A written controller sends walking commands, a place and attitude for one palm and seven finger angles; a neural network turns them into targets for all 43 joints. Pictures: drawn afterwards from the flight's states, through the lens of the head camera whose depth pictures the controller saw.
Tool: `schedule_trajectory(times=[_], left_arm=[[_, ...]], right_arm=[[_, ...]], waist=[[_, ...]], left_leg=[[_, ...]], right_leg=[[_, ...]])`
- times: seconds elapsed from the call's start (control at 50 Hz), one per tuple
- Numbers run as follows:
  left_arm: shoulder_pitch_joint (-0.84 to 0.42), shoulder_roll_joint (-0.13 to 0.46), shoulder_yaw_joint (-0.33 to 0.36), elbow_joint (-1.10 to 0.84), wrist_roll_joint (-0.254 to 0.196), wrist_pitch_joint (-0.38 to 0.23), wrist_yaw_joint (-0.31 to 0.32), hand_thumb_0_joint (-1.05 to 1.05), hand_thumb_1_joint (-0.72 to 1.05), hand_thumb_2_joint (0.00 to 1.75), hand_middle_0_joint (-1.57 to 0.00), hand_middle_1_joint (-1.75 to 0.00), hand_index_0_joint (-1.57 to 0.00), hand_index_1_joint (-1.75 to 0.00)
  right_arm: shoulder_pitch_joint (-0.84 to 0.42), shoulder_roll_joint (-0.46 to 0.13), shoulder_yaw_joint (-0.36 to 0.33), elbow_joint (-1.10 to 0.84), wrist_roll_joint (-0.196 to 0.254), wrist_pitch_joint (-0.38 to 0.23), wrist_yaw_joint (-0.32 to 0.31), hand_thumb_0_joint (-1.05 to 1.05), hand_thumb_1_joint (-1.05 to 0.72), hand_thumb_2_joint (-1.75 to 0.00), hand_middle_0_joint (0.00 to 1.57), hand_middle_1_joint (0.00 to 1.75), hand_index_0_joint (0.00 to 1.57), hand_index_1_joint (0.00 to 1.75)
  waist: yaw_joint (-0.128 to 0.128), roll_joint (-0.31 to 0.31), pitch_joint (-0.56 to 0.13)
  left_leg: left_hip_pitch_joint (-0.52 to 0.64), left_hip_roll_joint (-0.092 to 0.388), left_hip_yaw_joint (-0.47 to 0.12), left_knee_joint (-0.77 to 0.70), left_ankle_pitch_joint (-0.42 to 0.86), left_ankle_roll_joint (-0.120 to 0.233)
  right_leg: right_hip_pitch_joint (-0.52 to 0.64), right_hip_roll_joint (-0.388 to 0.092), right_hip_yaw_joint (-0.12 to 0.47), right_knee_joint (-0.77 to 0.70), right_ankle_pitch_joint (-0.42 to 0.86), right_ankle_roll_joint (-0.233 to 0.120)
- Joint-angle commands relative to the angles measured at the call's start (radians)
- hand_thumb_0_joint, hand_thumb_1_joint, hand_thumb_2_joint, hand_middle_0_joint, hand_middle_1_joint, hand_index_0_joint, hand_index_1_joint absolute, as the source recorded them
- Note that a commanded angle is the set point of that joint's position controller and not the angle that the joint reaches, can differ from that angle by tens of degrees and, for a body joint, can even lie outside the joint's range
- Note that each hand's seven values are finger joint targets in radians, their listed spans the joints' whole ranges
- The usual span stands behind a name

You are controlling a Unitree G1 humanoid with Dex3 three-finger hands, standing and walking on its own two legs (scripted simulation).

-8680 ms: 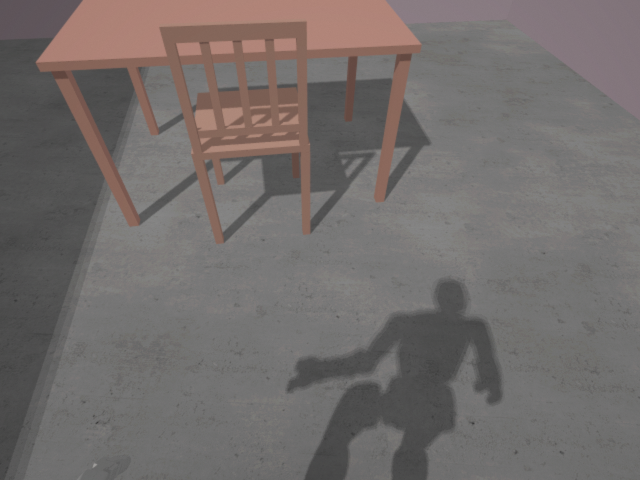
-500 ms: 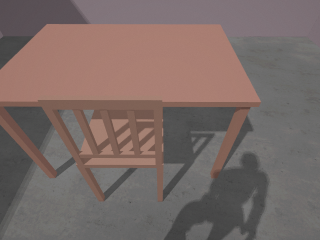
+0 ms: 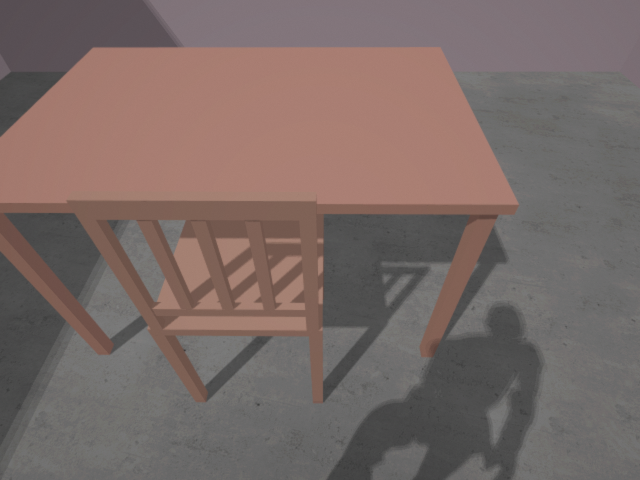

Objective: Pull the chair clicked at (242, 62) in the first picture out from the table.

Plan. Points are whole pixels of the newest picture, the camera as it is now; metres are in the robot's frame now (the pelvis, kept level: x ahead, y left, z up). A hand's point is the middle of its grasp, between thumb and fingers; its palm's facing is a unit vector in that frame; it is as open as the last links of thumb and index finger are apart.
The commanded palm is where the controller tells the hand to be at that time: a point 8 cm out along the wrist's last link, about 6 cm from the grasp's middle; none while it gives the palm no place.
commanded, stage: look again from close up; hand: left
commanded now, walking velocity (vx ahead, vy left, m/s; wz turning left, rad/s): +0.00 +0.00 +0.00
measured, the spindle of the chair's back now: (215, 266) +0.50 +0.23 -0.10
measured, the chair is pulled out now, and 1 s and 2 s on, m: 0.00 0.00 0.00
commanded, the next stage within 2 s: none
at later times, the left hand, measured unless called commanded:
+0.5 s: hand out of the picture -0.04 +0.14 -0.17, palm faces +0.05 -0.98 -0.18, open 7.4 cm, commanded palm none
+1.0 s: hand out of the picture -0.03 +0.14 -0.17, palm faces +0.05 -0.98 -0.19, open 7.4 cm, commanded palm none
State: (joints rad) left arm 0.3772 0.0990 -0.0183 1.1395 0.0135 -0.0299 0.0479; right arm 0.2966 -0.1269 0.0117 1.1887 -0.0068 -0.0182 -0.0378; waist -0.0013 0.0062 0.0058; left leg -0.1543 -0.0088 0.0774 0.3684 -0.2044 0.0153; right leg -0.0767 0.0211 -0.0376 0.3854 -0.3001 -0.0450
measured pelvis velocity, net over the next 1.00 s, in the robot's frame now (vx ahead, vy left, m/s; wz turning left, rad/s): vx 0.01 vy -0.02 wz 0.00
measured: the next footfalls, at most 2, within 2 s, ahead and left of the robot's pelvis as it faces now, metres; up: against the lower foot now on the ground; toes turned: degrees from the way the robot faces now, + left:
none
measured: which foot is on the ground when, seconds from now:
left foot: down 0.00-1.00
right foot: down 0.00-1.00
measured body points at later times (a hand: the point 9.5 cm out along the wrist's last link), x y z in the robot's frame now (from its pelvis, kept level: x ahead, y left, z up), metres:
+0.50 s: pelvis +0.01 -0.02 +0.00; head +0.01 -0.03 +0.45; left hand -0.04 +0.19 -0.16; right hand -0.01 -0.23 -0.17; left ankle +0.00 +0.11 -0.74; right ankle -0.06 -0.08 -0.74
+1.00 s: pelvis +0.01 -0.02 +0.00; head +0.01 -0.03 +0.45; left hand -0.04 +0.19 -0.16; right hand -0.01 -0.23 -0.17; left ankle +0.00 +0.11 -0.74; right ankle -0.06 -0.08 -0.74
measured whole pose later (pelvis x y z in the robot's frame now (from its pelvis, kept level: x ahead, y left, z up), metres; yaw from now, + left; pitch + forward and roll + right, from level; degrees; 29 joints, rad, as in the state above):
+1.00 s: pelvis +0.01 -0.02 +0.00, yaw +0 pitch +0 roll +1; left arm 0.37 0.11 -0.01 1.14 0.01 -0.03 0.05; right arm 0.29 -0.13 0.01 1.18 -0.01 -0.01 -0.05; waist 0.00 0.00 0.01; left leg -0.16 0.02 0.06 0.39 -0.22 -0.01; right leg -0.06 0.05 -0.05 0.37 -0.30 -0.07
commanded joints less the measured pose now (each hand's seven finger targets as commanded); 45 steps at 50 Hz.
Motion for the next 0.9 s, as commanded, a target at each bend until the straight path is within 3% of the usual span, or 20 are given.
schedule_trajectory(times=[0.0, 0.46, 0.5, 0.88], left_arm=[[0.110, 0.101, 0.021, -0.011, -0.002, -0.007, 0.008, 0.00, 0.90, 0.90, -0.20, -0.30, -0.20, -0.30], [0.103, 0.112, 0.027, -0.010, -0.003, -0.005, 0.010, 0.00, 0.90, 0.90, -0.20, -0.30, -0.20, -0.30], [0.104, 0.114, 0.026, -0.010, -0.003, -0.003, 0.010, 0.00, 0.90, 0.90, -0.20, -0.30, -0.20, -0.30], [0.097, 0.118, 0.030, -0.008, -0.004, -0.002, 0.006, 0.00, 0.90, 0.90, -0.20, -0.30, -0.20, -0.30]], right_arm=[[0.064, -0.079, -0.009, -0.018, 0.002, -0.006, -0.005, 0.00, -0.90, -0.90, 0.20, 0.30, 0.20, 0.30], [0.056, -0.085, -0.009, -0.025, 0.001, -0.001, -0.013, 0.00, -0.90, -0.90, 0.20, 0.30, 0.20, 0.30], [0.052, -0.082, -0.008, -0.024, 0.002, 0.001, -0.012, 0.00, -0.90, -0.90, 0.20, 0.30, 0.20, 0.30], [0.054, -0.087, -0.007, -0.027, 0.000, 0.001, -0.014, 0.00, -0.90, -0.90, 0.20, 0.30, 0.20, 0.30]], waist=[[0.004, -0.033, 0.090], [0.004, -0.028, 0.066], [0.008, -0.035, 0.091], [0.008, -0.026, 0.088]], left_leg=[[0.027, 0.113, -0.119, -0.032, 0.174, 0.021], [0.028, 0.111, -0.103, -0.003, 0.196, 0.011], [0.019, 0.111, -0.102, -0.005, 0.179, 0.011], [0.018, 0.111, -0.103, -0.007, 0.169, 0.009]], right_leg=[[-0.112, -0.132, 0.113, -0.088, 0.246, 0.020], [-0.073, -0.136, 0.114, -0.081, 0.379, 0.045], [-0.087, -0.134, 0.110, -0.089, 0.355, 0.047], [-0.084, -0.132, 0.115, -0.094, 0.329, 0.048]])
